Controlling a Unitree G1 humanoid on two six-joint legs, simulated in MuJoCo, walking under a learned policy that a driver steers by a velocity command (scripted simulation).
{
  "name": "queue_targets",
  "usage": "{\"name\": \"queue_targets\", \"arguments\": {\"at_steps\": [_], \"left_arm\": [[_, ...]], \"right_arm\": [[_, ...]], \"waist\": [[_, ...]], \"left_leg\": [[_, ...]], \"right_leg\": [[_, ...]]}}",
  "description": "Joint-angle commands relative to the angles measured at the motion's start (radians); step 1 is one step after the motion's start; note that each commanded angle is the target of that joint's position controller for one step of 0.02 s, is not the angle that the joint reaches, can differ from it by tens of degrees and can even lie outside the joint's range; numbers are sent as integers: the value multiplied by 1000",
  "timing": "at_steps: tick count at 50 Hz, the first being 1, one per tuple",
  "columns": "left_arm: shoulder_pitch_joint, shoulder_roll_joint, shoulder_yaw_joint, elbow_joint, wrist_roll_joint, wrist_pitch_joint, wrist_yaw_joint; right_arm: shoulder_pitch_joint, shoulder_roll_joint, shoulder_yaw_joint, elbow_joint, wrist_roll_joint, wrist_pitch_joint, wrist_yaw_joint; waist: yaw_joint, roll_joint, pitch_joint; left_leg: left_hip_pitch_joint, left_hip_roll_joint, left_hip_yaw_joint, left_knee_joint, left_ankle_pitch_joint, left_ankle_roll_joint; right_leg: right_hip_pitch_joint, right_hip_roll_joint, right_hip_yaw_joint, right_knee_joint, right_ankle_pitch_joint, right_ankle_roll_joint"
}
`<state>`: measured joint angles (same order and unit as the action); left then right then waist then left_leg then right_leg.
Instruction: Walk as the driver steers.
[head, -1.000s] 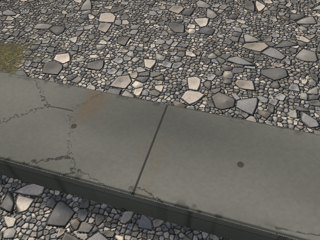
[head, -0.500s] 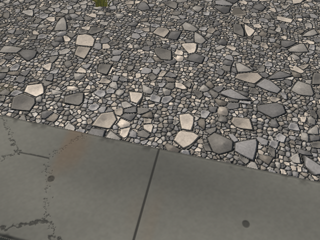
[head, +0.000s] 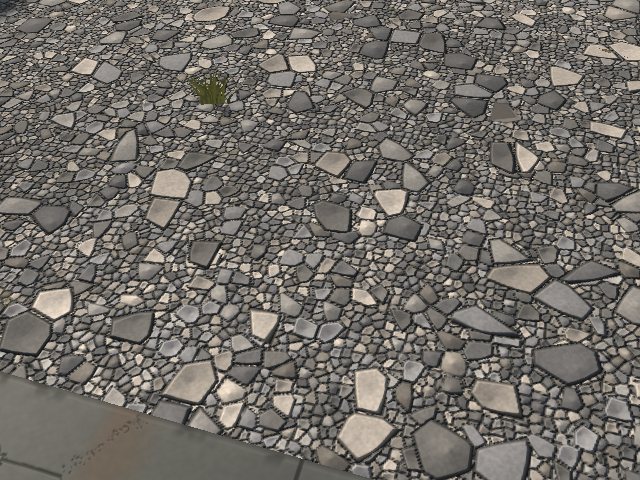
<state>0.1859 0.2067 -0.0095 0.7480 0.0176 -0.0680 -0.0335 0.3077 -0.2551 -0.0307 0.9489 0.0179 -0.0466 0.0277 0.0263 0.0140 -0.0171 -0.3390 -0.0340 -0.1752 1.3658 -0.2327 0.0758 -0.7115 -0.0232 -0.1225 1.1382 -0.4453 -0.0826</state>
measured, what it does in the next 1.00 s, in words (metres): climbs: left foot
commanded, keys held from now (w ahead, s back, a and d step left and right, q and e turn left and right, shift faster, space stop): w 0.88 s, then w+q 0.12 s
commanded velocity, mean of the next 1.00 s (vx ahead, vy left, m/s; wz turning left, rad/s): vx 0.50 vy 0.00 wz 0.02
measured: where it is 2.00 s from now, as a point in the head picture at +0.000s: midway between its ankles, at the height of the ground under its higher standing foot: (361, 308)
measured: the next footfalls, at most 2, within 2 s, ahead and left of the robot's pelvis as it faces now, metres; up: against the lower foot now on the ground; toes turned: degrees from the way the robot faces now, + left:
left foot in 0.54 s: +0.51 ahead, +0.10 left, +0.00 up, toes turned +2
right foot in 1.04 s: +0.80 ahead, -0.16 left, +0.00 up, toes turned +1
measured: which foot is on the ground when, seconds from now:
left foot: up 0.00-0.52, down 0.54-1.00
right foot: down 0.00-0.56, up 0.58-1.00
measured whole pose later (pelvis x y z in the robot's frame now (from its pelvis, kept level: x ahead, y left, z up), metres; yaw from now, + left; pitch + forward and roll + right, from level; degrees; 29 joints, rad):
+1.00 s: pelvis +0.59 -0.03 +0.09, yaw +1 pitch +2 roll +3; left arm -0.01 0.23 0.02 0.80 -0.01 -0.10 -0.03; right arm 0.41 -0.25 -0.06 0.93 0.02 -0.06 0.00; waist -0.09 -0.04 0.01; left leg 0.03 -0.04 0.03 0.27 -0.33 0.00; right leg -0.58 -0.08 0.03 0.53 0.00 -0.01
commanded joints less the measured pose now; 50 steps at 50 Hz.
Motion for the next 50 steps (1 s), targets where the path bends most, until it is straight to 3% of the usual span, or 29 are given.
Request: {"name": "queue_targets", "arguments": {"at_steps": [1, 2, 3, 4, 5, 6, 8, 9, 11, 14, 17, 20, 22, 24, 26, 27, 28, 29, 30, 31, 32, 33, 35, 36, 38, 40, 43, 47, 50], "left_arm": [[105, -66, -2, 102, 29, -22, -24], [107, -89, -4, 128, 23, -30, -23], [114, -86, -6, 159, 19, -35, -25], [119, -46, 4, 177, 6, -43, -26], [112, -37, 7, 193, -3, -42, -26], [93, 8, 18, 174, -8, -40, -16], [126, 34, 17, 169, -2, -46, 9], [149, 52, 17, 181, -2, -54, 20], [231, 80, 23, 209, -12, -58, 38], [323, 96, 28, 236, -10, -49, 55], [351, 102, 33, 244, -10, -29, 57], [376, 113, 42, 252, -16, -11, 55], [364, 134, 49, 255, -18, -5, 56], [356, 170, 61, 257, -16, -4, 61], [330, 192, 71, 253, -9, 8, 63], [284, 197, 71, 239, -7, 10, 58], [249, 166, 59, 198, 3, 0, 54], [364, 15, 16, 200, -11, -24, 34], [297, 124, 44, 196, -28, -59, 25], [174, 185, 63, 143, -67, -77, 20], [115, 164, 58, 119, -69, -79, 24], [91, 163, 67, 118, -55, -70, 32], [132, 114, 65, 121, -43, -46, 32], [144, 89, 60, 112, -40, -35, 31], [79, 88, 57, 86, -33, -21, 34], [-13, 80, 50, 56, -19, -19, 33], [-142, 70, 42, 31, -24, -27, 25], [-256, 108, 51, -11, -35, -35, 12], [-181, 160, 76, 0, -30, -47, 8]], "right_arm": [[-58, 25, 12, -161, 9, -19, 16], [-6, 38, 18, -166, 15, -8, 15], [17, 49, 25, -162, 17, -3, 8], [10, 58, 36, -175, 17, -1, 0], [-6, 61, 42, -187, -1, 3, -4], [-29, 43, 42, -199, -5, 4, -9], [-126, -24, 24, -222, -20, -2, -13], [-157, -35, 17, -231, -18, -8, -11], [-233, -33, 9, -239, -5, -15, -7], [-336, -12, 5, -250, 1, -15, 7], [-411, 3, 1, -261, 17, -20, 17], [-491, 11, 2, -286, 15, -30, 36], [-507, 6, 1, -297, 15, -40, 45], [-469, -26, -12, -296, 9, -53, 50], [-295, -88, -40, -252, 8, -50, 41], [-126, -132, -62, -204, 4, -49, 28], [76, -199, -78, -162, -19, -41, 7], [112, -215, -81, -154, -27, -41, 0], [58, -132, -57, -152, -19, -33, -8], [-12, -95, -45, -168, -22, -32, -13], [-60, -76, -37, -160, -22, -41, -4], [-86, -40, -26, -158, -22, -51, 1], [-89, -23, -17, -144, -31, -59, 6], [-82, -45, -21, -132, -25, -60, 4], [-74, -88, -32, -125, -22, -64, -1], [-54, -116, -42, -121, -21, -60, -14], [12, -141, -50, -103, -9, -53, -23], [84, -144, -58, -67, 10, -35, -31], [60, -165, -71, -70, 8, -16, -41]], "waist": [[-52, -53, 36], [-85, -88, 35], [-96, -85, 42], [-109, -74, 57], [-123, -57, 67], [-124, -28, 71], [-76, -49, 34], [-66, -84, 21], [-18, -77, -3], [41, -65, 21], [65, -85, 78], [82, -85, 130], [67, -101, 135], [28, -142, 89], [-66, -178, -15], [-152, -177, -105], [-215, -90, -265], [-139, 231, -418], [-156, 132, -381], [-137, 107, -234], [-92, 5, -126], [-62, -22, -71], [-13, 17, -22], [5, 44, -12], [9, 32, 41], [-10, 23, 59], [-59, 30, 57], [-81, 44, 78], [-15, 62, 39]], "left_leg": [[-335, 63, 1, 363, 22, 92], [-374, 63, -4, 373, 40, 102], [-431, 41, -17, 434, 69, 119], [-490, 44, -14, 359, 91, 121], [-518, 37, -33, 344, 132, 112], [-519, 44, -12, 155, 163, 75], [-493, 45, 79, -55, 279, 17], [-489, 50, 104, -140, 313, -1], [-533, 83, 159, -278, 378, -20], [-586, 108, 186, -458, 411, -33], [-580, 107, 203, -640, 380, -39], [-552, 87, 235, -776, 314, -29], [-461, 57, 263, -863, 269, -3], [-319, 9, 284, -897, 231, 23], [-117, -33, 301, -925, 194, 62], [159, -4, 266, -929, 262, 103], [538, 186, 56, -838, 247, 160], [878, 456, -472, -939, 130, 370], [768, 430, -508, -1030, 125, 325], [618, 381, -305, -1053, 157, 265], [454, 341, -181, -1100, 265, 229], [359, 297, -91, -1128, 312, 203], [231, 244, -7, -1176, 345, 184], [194, 247, 3, -1205, 320, 193], [120, 249, 34, -1243, 312, 198], [85, 219, 89, -1254, 304, 181], [104, 190, 141, -1253, 290, 143], [247, 248, 81, -1192, 231, 117], [300, 270, 40, -1080, 294, 83]], "right_leg": [[144, -195, 496, -681, -29, -70], [166, -183, 447, -740, -37, -66], [196, -175, 404, -783, 6, -68], [220, -167, 348, -818, 57, -57], [211, -161, 297, -818, 132, -39], [217, -135, 213, -860, 164, -41], [298, -116, 160, -960, 293, -55], [355, -114, 130, -978, 394, -54], [512, -132, 141, -1009, 443, -60], [700, -174, 159, -1029, 492, -39], [799, -198, 152, -1046, 507, -41], [880, -222, 146, -1029, 596, -58], [905, -219, 118, -977, 807, -55], [944, -222, 111, -885, 1132, -48], [976, -215, 104, -682, 1363, -34], [839, -192, 94, -501, 1335, -19], [552, -139, 100, -222, 984, -13], [142, 92, 130, 214, 106, 66], [71, 61, 303, 340, -54, 37], [34, 5, 292, 331, -1, 22], [42, -38, 250, 262, 62, 23], [55, -69, 228, 191, 103, 29], [116, -101, 212, 130, 141, 36], [116, -112, 201, 96, 147, 49], [69, -140, 181, -15, 184, 83], [70, -141, 157, -190, 303, 101], [142, -94, 118, -431, 481, 101], [130, -67, 154, -583, 498, 86], [258, -39, 154, -645, 408, 58]]}}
